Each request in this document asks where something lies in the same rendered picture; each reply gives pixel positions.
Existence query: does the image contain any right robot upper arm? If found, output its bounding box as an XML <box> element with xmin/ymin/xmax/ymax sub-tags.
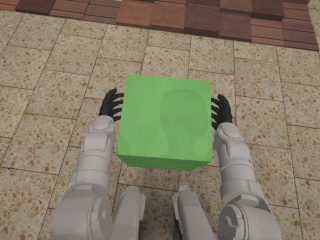
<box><xmin>217</xmin><ymin>203</ymin><xmax>281</xmax><ymax>240</ymax></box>

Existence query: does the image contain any carton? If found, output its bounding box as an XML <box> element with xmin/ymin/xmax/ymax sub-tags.
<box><xmin>115</xmin><ymin>74</ymin><xmax>213</xmax><ymax>171</ymax></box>

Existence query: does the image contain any robot left thigh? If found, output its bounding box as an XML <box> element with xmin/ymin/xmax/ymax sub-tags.
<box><xmin>107</xmin><ymin>190</ymin><xmax>146</xmax><ymax>240</ymax></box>

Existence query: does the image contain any right robot hand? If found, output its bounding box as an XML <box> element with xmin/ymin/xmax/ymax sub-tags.
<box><xmin>211</xmin><ymin>94</ymin><xmax>233</xmax><ymax>131</ymax></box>

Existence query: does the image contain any left robot upper arm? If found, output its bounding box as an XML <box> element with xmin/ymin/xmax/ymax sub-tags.
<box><xmin>38</xmin><ymin>194</ymin><xmax>113</xmax><ymax>240</ymax></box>

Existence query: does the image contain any left robot hand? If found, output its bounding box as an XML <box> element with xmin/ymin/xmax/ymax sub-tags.
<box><xmin>98</xmin><ymin>88</ymin><xmax>124</xmax><ymax>122</ymax></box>

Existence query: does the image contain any right robot forearm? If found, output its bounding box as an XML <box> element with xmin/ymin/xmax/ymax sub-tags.
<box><xmin>213</xmin><ymin>122</ymin><xmax>282</xmax><ymax>240</ymax></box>

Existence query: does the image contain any left robot forearm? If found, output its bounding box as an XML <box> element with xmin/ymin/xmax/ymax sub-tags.
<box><xmin>50</xmin><ymin>115</ymin><xmax>117</xmax><ymax>236</ymax></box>

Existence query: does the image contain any robot left shin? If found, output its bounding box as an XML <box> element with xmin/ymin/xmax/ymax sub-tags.
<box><xmin>119</xmin><ymin>185</ymin><xmax>140</xmax><ymax>201</ymax></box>

